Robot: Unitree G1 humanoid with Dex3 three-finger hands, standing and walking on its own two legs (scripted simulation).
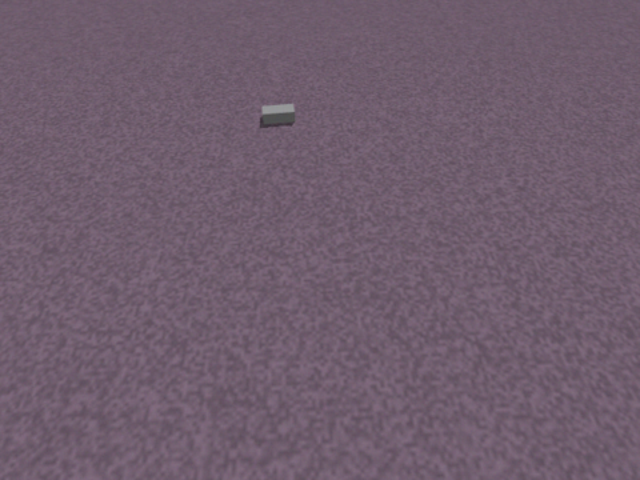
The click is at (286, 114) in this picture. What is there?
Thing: lying carton
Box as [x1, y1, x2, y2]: [262, 104, 294, 123]
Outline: 293,104 262,106 263,122 273,123 294,121
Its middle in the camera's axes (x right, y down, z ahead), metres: -0.23 -0.72 +2.20
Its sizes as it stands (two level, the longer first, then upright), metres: 0.177 0.085 0.062
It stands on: the floor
